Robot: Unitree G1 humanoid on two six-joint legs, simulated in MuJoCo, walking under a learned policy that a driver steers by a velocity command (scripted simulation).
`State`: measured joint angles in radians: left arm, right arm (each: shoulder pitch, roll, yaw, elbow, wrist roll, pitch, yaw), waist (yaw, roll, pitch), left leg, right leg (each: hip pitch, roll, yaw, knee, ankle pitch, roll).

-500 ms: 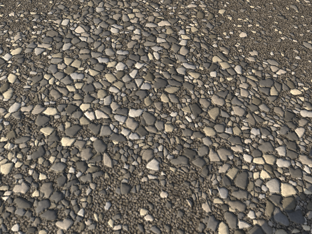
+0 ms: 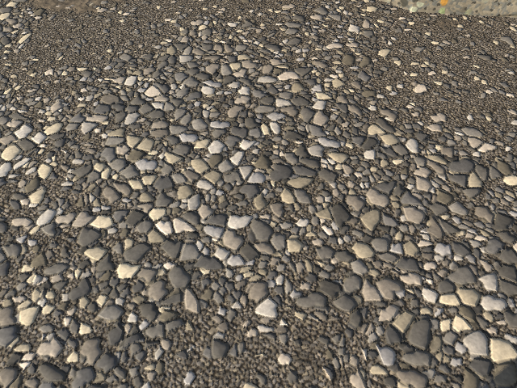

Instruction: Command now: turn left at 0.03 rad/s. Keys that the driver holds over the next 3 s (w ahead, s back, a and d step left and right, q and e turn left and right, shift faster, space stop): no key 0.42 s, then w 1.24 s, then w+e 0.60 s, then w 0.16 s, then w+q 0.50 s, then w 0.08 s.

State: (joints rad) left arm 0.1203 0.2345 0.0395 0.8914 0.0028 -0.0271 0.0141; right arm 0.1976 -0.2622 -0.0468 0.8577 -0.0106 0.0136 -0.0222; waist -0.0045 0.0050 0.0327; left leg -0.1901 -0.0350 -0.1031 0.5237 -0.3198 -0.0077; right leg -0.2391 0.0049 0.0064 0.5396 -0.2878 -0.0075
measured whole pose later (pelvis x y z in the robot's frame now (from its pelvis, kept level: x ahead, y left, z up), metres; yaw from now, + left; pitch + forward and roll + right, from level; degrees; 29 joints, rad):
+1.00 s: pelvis +0.14 +0.02 +0.01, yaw +0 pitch +1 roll +0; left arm 0.00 0.27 0.04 0.91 -0.03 -0.08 -0.03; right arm 0.49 -0.19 -0.03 1.04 0.00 -0.08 -0.01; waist -0.09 -0.04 0.02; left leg 0.11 -0.02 0.00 0.16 -0.29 0.03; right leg -0.64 -0.07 -0.02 0.66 -0.03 -0.01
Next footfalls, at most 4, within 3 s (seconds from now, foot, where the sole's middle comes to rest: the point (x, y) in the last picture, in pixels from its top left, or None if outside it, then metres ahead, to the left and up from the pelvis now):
1.12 right None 0.41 -0.12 -0.77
1.68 left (228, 311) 0.72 0.12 -0.77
2.24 right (318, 235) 0.98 -0.15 -0.77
2.80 left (286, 152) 1.35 -0.07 -0.77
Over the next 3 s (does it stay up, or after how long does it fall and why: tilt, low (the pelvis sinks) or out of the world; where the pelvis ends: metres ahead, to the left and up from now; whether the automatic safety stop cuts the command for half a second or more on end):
stays up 1.27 -0.12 0.01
